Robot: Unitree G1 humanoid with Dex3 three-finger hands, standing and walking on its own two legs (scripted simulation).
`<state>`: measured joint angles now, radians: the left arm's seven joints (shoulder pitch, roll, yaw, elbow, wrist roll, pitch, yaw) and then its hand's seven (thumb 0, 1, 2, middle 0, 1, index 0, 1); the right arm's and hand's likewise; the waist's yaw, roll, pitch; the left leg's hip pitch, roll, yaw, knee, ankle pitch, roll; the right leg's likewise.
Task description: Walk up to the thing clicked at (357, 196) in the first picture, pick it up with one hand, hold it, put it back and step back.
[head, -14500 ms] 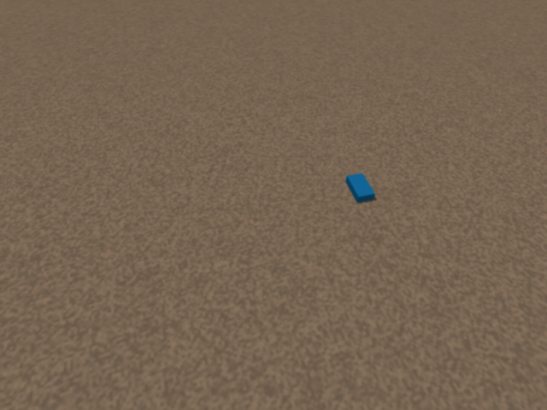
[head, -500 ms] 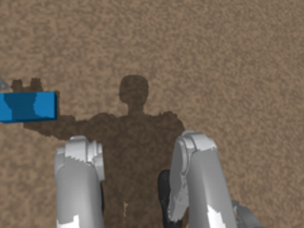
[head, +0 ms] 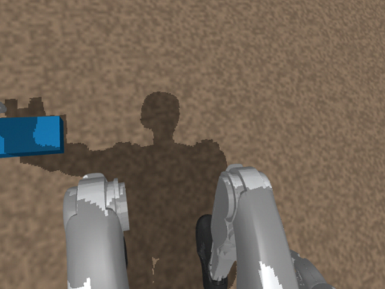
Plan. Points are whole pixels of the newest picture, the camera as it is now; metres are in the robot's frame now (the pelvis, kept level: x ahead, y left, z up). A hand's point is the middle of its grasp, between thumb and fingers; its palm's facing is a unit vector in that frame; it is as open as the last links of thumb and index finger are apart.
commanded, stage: rise first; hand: left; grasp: from above
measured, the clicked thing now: (27, 136) +0.43 +0.36 -0.29
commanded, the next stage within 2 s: approach in 1.30 s
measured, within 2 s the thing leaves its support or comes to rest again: neither
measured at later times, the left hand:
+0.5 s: hand out of the picture +0.38 +0.39 -0.17, palm faces -0.43 -0.13 -0.89, open 14.1 cm
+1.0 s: hand out of the picture +0.38 +0.39 -0.16, palm faces -0.42 -0.13 -0.90, open 14.1 cm
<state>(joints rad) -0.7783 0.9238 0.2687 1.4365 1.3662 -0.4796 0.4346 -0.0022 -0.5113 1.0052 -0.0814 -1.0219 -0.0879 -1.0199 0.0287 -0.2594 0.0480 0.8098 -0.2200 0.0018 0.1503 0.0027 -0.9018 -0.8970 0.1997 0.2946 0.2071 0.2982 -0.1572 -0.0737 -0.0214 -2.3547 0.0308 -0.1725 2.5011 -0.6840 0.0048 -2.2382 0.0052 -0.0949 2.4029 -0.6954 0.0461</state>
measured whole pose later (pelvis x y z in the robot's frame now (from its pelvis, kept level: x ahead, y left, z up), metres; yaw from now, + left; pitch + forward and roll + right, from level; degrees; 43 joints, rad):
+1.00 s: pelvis +0.00 +0.00 +0.00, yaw +0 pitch +29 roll -10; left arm -0.81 0.93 0.25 1.45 1.37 -0.45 0.42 0.00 -0.54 1.04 -0.09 -1.02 -0.09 -1.03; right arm 0.04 -0.27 0.07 0.79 -0.22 -0.02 0.16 0.00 -0.91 -0.90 0.20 0.29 0.21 0.30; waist -0.17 -0.07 -0.02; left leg -2.36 0.02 -0.18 2.51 -0.67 0.00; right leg -2.23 0.01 -0.10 2.40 -0.69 0.05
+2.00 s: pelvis +0.00 +0.00 +0.00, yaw -1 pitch +30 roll -10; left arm -0.91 0.91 0.22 1.51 1.32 -0.26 0.44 0.00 -0.57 1.05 -0.09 -1.01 -0.08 -1.02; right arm 0.12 -0.29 0.13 0.75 -0.20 -0.07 0.17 0.00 -0.90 -0.89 0.20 0.29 0.21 0.30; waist -0.28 -0.04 0.02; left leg -2.38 0.03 -0.19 2.51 -0.68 0.00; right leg -2.27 0.02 -0.10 2.40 -0.68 0.05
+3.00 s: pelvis +0.00 +0.00 -0.02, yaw -4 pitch +26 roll -12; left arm -0.87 1.05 0.24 1.67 1.34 -0.37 0.54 0.00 -0.55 1.03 -0.07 -0.97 -0.06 -0.99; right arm 0.07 -0.30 0.24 0.73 -0.32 -0.14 0.22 0.00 -0.89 -0.90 0.20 0.30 0.21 0.30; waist -0.32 -0.14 0.12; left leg -2.36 0.03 -0.25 2.61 -0.72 0.00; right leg -2.24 0.04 -0.14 2.46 -0.69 0.07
